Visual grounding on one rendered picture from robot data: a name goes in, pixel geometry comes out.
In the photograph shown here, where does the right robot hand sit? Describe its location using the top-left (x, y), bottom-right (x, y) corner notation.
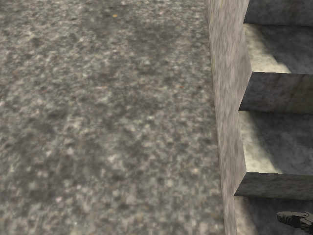
top-left (276, 211), bottom-right (313, 235)

